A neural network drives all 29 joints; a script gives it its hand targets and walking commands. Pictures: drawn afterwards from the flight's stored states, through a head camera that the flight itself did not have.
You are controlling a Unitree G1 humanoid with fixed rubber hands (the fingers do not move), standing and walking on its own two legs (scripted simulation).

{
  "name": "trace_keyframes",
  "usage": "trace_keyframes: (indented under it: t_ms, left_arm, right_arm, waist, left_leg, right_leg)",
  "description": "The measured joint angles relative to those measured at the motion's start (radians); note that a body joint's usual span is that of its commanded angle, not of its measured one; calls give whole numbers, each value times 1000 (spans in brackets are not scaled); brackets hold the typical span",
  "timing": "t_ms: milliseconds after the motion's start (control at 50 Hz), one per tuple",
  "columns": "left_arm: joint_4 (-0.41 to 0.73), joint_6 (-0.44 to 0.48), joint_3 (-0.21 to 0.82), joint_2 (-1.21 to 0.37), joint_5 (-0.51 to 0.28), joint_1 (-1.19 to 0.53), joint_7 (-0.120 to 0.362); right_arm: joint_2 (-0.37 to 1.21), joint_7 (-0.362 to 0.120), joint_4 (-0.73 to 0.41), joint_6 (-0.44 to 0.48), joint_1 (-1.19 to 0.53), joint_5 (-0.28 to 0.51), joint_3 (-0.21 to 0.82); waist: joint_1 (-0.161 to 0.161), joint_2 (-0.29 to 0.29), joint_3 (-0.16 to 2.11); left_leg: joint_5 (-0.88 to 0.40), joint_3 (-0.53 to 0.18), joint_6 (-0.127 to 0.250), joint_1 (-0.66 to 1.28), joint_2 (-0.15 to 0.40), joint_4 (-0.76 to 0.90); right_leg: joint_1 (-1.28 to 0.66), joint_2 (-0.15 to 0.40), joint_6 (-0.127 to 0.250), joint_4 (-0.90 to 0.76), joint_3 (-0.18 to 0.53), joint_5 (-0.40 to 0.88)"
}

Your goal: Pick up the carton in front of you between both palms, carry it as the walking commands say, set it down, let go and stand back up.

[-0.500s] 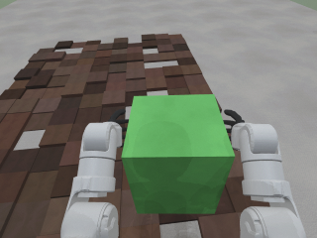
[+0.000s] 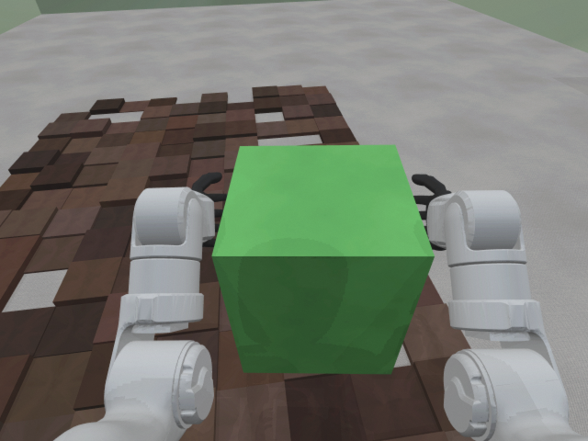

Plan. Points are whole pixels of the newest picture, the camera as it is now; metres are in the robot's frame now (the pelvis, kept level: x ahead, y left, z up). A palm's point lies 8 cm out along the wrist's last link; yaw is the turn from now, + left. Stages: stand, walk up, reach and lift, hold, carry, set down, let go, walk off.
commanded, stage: carry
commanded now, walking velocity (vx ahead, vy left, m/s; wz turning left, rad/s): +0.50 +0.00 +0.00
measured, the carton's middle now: (316, 262) +0.35 +0.00 +0.12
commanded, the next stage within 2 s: none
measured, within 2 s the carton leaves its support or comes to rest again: neither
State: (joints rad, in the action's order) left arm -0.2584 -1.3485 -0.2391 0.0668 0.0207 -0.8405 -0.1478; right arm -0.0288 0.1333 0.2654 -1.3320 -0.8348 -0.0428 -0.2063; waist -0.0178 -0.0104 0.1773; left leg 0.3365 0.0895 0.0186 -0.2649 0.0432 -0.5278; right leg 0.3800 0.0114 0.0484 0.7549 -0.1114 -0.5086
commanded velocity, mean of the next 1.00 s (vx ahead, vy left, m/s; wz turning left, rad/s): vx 0.50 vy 0.00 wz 0.00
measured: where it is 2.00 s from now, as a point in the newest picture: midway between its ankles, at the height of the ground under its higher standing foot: (299, 264)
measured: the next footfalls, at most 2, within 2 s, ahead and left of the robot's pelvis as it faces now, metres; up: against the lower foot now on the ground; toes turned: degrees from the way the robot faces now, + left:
right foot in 0.08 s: +0.09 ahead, -0.10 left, +0.01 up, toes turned -5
left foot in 0.46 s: +0.42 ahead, +0.07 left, -0.01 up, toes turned +6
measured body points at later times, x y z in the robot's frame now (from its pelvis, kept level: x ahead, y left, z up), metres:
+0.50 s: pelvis +0.27 +0.01 -0.02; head +0.32 +0.02 +0.42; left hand +0.67 +0.18 +0.14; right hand +0.68 -0.12 +0.14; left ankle +0.39 +0.07 -0.75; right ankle +0.07 -0.10 -0.68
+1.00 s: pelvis +0.60 +0.00 -0.02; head +0.67 +0.00 +0.43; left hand +0.99 +0.15 +0.10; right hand +1.00 -0.15 +0.10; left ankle +0.44 +0.09 -0.65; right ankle +0.72 -0.06 -0.73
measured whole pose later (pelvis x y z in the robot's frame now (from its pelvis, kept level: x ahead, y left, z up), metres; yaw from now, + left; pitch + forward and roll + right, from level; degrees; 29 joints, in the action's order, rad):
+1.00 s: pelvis +0.60 +0.00 -0.02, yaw +1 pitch +4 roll -1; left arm 0.00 -1.22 -0.22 -0.04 0.09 -0.72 -0.13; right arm -0.02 0.14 0.02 -1.21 -0.72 -0.01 -0.23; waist 0.01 -0.01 -0.06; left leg 0.46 0.02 0.08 -0.32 -0.03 -1.16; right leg 0.55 -0.03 0.13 0.62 -0.17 -0.15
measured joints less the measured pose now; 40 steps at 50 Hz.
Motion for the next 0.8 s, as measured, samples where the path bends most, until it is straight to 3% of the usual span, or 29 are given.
trace_keyframes:
  t_ms: [60,120,200,240,300,400,460,500,520,560,620,700,800]
  left_arm:
    - [-55,-1,-22,4,9,-31,4]
    - [-75,9,-21,-16,22,-55,6]
    - [-32,24,5,-55,46,-42,3]
    - [28,16,11,-54,28,-16,-4]
    - [116,7,-3,-56,10,-7,-19]
    - [180,24,-41,-72,15,-27,-22]
    - [189,36,-57,-66,18,-23,-13]
    - [179,46,-58,-45,15,-33,-1]
    - [171,52,-59,-40,16,-35,3]
    - [166,49,-56,-45,25,-18,7]
    - [183,40,-47,-68,44,18,9]
    - [216,63,-39,-94,62,61,11]
    - [248,106,-30,-117,77,124,16]
  right_arm:
    - [3,2,19,-11,-4,-4,2]
    - [-17,3,1,-25,-7,4,-13]
    - [-47,3,-12,-18,-19,24,-53]
    - [-43,3,-28,-21,-37,17,-60]
    - [-27,4,-86,-27,-58,3,-77]
    - [5,4,-171,-18,-69,-23,-111]
    - [27,3,-181,-1,-66,-41,-108]
    - [46,3,-189,21,-56,-56,-99]
    - [49,2,-185,30,-50,-58,-92]
    - [54,1,-183,34,-20,-57,-84]
    - [62,1,-211,34,39,-46,-82]
    - [71,1,-245,66,98,-31,-80]
    - [76,0,-250,121,153,-16,-65]
  waist:
    - [-11,-20,-9]
    - [-7,-48,-29]
    - [48,-16,-62]
    - [71,-7,-93]
    - [95,2,-140]
    - [113,0,-182]
    - [87,-21,-195]
    - [52,24,-205]
    - [40,38,-214]
    - [19,34,-226]
    - [-2,25,-242]
    - [-30,21,-257]
    - [-51,23,-237]
  left_leg:
    - [20,-12,-14,40,16,22]
    - [76,-26,-27,52,42,-40]
    - [166,-52,-9,-156,-2,-499]
    - [160,-49,4,-257,-15,-579]
    - [68,-44,5,-363,-14,-482]
    - [-265,-17,16,-379,-23,-82]
    - [-427,46,32,-257,-35,106]
    - [-293,70,131,-216,-74,66]
    - [-238,74,158,-217,-83,24]
    - [-204,72,173,-194,-85,6]
    - [-156,65,154,-128,-85,45]
    - [-97,57,157,-40,-89,85]
    - [-6,40,167,88,-94,120]
  right_leg:
    - [34,-21,5,-47,-7,24]
    - [0,-37,15,-115,-33,196]
    - [-31,-30,16,-95,-16,106]
    - [-65,-26,9,-128,0,99]
    - [-127,-19,4,-185,15,87]
    - [-258,-14,-20,-257,24,29]
    - [-299,-13,-23,-118,6,23]
    - [-232,13,-16,137,48,57]
    - [-170,2,-16,276,88,38]
    - [-54,-14,-14,435,113,58]
    - [96,4,-23,432,106,143]
    - [265,34,-36,362,96,183]
    - [352,39,-29,134,60,308]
